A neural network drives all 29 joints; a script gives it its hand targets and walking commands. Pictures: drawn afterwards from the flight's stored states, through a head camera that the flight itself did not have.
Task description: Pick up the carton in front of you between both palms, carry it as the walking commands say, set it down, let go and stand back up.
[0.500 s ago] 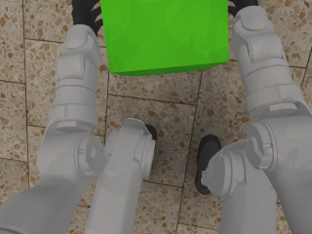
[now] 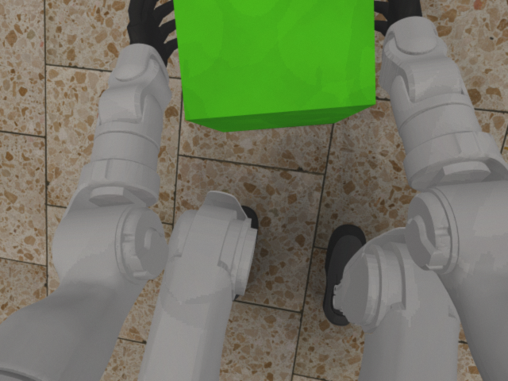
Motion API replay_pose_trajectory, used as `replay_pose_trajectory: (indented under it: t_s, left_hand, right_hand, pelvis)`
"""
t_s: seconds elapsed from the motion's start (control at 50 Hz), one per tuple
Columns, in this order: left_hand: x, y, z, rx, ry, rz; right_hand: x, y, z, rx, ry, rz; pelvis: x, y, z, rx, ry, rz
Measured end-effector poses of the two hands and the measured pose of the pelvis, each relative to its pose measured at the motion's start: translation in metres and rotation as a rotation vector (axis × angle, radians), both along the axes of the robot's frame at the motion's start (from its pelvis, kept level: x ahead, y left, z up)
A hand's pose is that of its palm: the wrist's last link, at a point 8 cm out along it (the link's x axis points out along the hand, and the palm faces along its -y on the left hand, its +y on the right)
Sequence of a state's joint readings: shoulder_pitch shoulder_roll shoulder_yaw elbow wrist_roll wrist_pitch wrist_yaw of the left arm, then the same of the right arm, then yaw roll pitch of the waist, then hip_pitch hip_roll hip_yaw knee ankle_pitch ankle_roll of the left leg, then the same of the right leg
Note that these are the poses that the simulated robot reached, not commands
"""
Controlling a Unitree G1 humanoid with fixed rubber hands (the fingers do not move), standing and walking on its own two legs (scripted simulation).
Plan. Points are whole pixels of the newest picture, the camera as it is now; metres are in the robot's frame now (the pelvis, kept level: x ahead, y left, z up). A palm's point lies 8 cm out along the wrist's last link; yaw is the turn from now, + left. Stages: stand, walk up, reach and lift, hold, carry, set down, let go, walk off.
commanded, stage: set down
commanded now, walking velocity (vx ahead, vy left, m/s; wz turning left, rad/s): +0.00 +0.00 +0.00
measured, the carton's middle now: (273, 52) +0.52 +0.08 -0.23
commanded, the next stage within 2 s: let go in 1.86 s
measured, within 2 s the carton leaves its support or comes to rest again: rests again in 0.10 s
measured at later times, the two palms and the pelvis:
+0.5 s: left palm (147, 53) +0.49 +0.23 -0.16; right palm (398, 20) +0.56 -0.07 -0.17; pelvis +0.00 +0.00 +0.00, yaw +0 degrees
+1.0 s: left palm (116, 37) +0.50 +0.26 -0.13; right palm out of the picture +0.58 -0.10 -0.13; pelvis +0.00 +0.01 +0.01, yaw +0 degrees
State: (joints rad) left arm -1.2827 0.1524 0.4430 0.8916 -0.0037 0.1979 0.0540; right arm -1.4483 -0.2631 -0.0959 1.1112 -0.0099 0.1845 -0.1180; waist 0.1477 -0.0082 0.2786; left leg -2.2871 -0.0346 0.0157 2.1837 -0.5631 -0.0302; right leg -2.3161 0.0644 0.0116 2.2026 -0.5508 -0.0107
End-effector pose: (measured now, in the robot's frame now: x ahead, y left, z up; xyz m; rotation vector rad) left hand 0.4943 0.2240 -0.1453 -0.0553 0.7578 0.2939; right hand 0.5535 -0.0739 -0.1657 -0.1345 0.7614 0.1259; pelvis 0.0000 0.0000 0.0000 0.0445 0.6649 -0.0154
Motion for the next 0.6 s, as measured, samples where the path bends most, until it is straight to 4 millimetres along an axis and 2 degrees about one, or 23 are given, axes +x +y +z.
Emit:
replay_pose_trajectory:
  t_s: [0.22,0.6]
  left_hand:
    - [-0.006,0.007,-0.011,0.003,0.021,-0.010]
    - [-0.009,0.009,-0.015,0.011,0.014,-0.035]
  right_hand:
    - [0.005,0.005,0.000,0.027,0.018,0.038]
    - [0.004,0.000,-0.006,0.037,-0.027,0.061]
  pelvis:
    - [0.000,-0.007,0.000,0.009,-0.016,-0.010]
    - [-0.005,-0.004,-0.002,0.009,-0.062,0.001]
